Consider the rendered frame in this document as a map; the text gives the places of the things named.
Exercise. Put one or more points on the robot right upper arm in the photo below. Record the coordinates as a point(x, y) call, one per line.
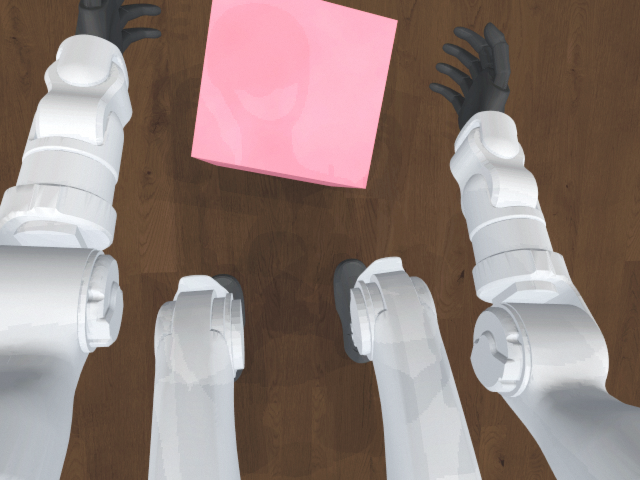
point(549, 363)

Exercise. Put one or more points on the robot left shin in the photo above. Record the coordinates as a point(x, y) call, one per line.
point(164, 321)

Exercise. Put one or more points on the robot left forearm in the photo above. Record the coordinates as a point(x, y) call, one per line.
point(64, 193)

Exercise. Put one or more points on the robot right forearm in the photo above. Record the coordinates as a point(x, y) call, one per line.
point(515, 262)

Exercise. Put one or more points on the carton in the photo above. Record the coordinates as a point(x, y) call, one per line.
point(293, 89)

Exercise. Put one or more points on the robot left upper arm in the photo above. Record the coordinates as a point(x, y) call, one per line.
point(57, 304)

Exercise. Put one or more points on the left robot hand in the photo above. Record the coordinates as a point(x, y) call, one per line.
point(107, 18)

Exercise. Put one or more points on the right robot hand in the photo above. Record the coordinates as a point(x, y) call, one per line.
point(488, 89)

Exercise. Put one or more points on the right robot foot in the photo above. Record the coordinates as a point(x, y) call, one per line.
point(345, 277)

